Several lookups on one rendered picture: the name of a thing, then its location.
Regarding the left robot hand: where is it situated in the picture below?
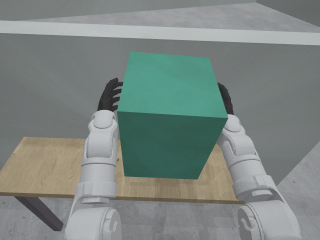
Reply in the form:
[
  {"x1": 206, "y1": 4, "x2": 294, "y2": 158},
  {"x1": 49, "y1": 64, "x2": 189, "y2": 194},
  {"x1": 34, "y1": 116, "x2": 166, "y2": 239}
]
[{"x1": 97, "y1": 77, "x2": 124, "y2": 112}]

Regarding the left robot forearm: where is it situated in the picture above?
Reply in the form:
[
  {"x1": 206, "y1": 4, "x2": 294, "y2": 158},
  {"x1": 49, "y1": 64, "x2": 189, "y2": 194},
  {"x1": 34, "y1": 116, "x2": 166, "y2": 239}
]
[{"x1": 64, "y1": 110, "x2": 118, "y2": 240}]

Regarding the table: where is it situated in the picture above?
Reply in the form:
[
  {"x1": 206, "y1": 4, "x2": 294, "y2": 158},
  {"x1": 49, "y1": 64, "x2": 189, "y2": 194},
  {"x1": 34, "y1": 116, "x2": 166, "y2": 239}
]
[{"x1": 0, "y1": 137, "x2": 245, "y2": 232}]

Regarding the carton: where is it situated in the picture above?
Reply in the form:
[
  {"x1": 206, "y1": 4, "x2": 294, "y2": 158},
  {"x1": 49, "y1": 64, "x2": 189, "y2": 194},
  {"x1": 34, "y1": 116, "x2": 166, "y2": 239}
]
[{"x1": 117, "y1": 51, "x2": 228, "y2": 180}]

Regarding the left robot upper arm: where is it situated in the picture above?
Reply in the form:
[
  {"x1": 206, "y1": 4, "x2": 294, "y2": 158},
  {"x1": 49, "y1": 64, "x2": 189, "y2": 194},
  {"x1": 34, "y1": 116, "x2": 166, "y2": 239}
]
[{"x1": 65, "y1": 207, "x2": 122, "y2": 240}]

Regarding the right robot hand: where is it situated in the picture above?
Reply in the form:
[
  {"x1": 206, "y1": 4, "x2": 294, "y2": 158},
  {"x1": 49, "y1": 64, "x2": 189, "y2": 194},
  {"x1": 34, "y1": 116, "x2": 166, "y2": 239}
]
[{"x1": 217, "y1": 82, "x2": 234, "y2": 115}]

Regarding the right robot forearm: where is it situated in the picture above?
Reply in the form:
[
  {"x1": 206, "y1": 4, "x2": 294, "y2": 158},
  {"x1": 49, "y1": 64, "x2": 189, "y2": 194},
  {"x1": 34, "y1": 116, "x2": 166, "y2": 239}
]
[{"x1": 216, "y1": 114, "x2": 302, "y2": 237}]

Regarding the right robot upper arm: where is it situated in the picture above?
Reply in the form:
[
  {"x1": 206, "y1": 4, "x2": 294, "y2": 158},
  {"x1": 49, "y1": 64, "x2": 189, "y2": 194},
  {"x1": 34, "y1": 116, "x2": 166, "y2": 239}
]
[{"x1": 237, "y1": 200, "x2": 317, "y2": 240}]

